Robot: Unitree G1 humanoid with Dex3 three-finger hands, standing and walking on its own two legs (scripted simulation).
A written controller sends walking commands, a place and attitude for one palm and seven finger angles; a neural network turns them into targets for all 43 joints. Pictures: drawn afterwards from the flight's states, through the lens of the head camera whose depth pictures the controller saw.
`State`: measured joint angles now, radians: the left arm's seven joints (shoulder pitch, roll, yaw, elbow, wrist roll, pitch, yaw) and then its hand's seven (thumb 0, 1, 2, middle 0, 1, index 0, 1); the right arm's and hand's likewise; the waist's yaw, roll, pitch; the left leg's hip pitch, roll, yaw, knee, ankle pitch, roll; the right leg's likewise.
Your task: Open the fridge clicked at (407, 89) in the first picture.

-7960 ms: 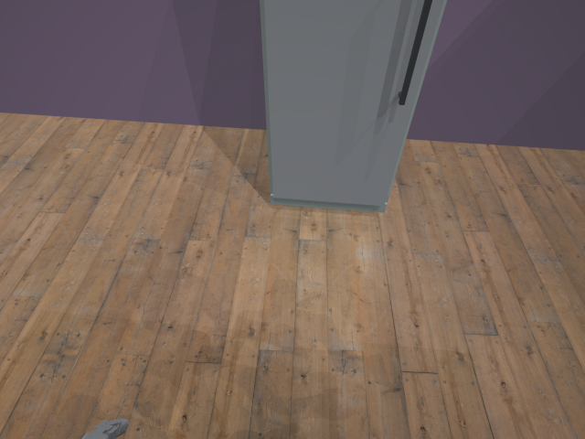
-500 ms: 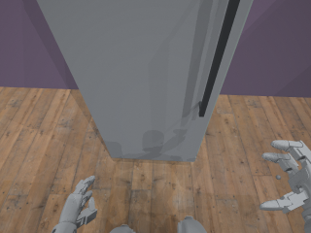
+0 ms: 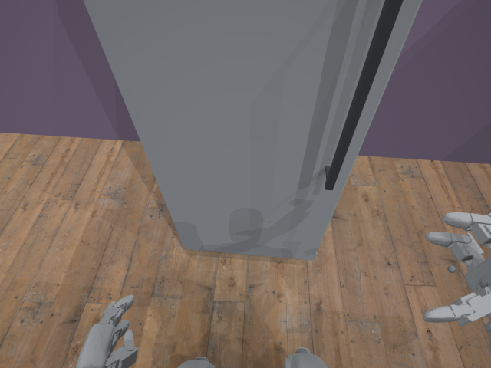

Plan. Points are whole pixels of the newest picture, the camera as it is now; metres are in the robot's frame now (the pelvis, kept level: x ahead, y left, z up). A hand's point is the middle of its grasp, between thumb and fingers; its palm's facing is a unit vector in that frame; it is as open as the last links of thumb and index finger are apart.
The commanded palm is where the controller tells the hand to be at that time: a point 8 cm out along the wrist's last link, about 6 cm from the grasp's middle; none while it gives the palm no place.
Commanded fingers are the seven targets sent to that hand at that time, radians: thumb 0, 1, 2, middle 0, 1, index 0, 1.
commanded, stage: raise the hand to about handle height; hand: right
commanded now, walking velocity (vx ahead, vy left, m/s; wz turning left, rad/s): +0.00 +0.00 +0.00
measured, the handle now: (358, 90) +0.54 -0.16 +0.16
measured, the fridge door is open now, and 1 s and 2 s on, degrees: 0 0 0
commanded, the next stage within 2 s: move the hooked fingers beside the handle in 0.22 s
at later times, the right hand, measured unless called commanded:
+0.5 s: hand (447, 260) +0.28 -0.27 +0.06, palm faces +0.07 +1.00 -0.01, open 14.0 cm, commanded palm +0.26 -0.32 +0.07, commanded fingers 0.00 0.50 -0.30 0.30 1.20 0.30 1.20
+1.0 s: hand (415, 217) +0.35 -0.25 +0.06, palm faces +0.06 +1.00 -0.01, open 14.0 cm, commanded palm +0.33 -0.30 +0.06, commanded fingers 0.00 0.50 -0.30 0.30 1.20 0.30 1.20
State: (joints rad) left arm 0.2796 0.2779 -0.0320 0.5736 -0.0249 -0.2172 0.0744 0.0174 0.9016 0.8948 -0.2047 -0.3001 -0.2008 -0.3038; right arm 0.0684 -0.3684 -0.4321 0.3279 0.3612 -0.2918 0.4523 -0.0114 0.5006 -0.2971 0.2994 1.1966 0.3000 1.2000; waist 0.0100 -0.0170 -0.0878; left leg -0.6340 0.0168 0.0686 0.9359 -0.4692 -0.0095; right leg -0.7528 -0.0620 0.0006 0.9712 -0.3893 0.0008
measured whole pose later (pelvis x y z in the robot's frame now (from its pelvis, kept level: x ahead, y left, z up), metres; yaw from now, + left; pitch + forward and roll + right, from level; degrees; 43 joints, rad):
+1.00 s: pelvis +0.00 +0.00 -0.01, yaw +1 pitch +13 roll +2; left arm 0.30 0.27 -0.03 0.61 -0.02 -0.15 0.08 0.02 0.90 0.89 -0.21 -0.30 -0.20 -0.30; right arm -0.25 -0.38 -0.40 0.58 0.27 -0.31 0.38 -0.01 0.50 -0.30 0.30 1.20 0.30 1.20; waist 0.04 -0.02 -0.09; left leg -0.71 0.01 0.06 0.97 -0.48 -0.01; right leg -0.82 -0.06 -0.01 1.00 -0.40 0.00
